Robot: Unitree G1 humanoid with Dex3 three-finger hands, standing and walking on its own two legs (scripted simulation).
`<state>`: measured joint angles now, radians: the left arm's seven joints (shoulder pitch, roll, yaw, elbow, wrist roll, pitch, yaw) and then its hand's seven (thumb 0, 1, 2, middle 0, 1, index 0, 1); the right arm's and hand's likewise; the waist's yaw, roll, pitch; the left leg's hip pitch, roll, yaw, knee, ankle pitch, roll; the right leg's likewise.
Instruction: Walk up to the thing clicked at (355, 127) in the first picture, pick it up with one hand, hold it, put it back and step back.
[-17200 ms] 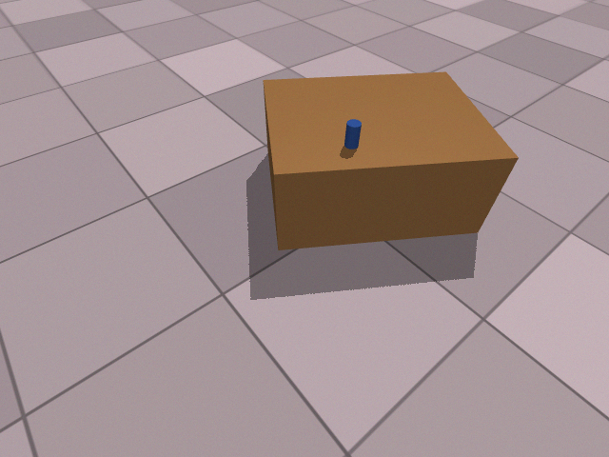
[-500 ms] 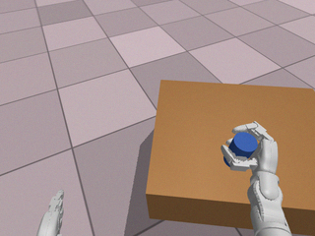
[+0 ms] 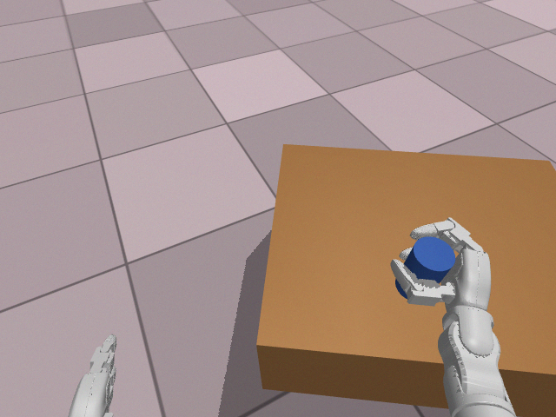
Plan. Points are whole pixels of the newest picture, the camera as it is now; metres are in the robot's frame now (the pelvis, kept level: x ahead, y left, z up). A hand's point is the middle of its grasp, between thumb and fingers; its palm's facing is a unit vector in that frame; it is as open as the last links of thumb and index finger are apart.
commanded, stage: hold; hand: right
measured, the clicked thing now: (422, 270) +0.34 -0.18 +0.04
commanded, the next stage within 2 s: crouch in 1.60 s
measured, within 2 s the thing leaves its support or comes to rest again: neither
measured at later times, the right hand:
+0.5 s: hand (423, 270) +0.33 -0.18 +0.05, palm faces +0.21 +0.98 +0.00, open 7.9 cm
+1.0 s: hand (420, 270) +0.33 -0.18 +0.05, palm faces +0.21 +0.98 +0.01, open 7.9 cm
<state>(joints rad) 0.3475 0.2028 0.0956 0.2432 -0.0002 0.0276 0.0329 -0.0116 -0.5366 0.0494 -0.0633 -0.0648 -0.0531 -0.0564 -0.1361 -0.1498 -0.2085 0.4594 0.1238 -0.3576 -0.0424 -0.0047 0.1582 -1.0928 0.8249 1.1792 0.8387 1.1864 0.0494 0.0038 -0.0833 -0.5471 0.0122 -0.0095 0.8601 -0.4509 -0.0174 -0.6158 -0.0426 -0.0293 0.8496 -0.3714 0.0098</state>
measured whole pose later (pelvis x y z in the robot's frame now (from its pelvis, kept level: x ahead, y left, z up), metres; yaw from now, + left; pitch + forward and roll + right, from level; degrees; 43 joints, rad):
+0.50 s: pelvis -0.01 +0.00 +0.00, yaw +0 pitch +7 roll +0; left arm 0.34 0.20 0.10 0.27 0.00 0.02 0.04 -0.01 -0.53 0.04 -0.06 -0.07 -0.06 -0.05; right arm -0.15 -0.15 -0.20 0.48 0.12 -0.36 -0.05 0.00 0.16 -1.10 0.83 1.18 0.84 1.19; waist 0.05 0.01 -0.08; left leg -0.55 0.02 -0.01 0.85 -0.43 -0.02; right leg -0.62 -0.04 -0.03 0.84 -0.36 0.00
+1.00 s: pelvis -0.01 +0.00 +0.00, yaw +0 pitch +7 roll +0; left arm 0.33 0.21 0.10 0.27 0.00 0.02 0.04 -0.01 -0.53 0.04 -0.06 -0.07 -0.06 -0.05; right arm -0.15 -0.14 -0.19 0.48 0.12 -0.35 -0.06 0.00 0.16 -1.10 0.83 1.18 0.84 1.19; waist 0.05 0.01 -0.08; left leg -0.54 0.02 -0.01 0.85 -0.43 -0.02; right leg -0.61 -0.04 -0.03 0.84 -0.36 0.00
